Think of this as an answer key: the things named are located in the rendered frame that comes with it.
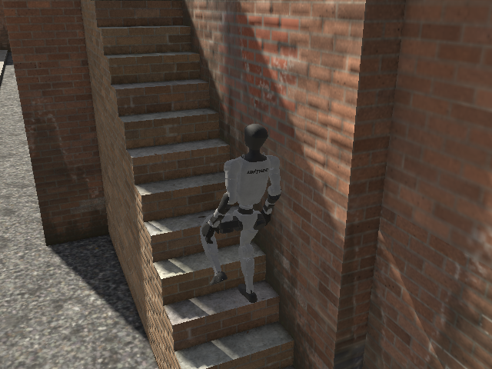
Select stairs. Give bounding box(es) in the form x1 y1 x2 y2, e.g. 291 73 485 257
81 0 296 369

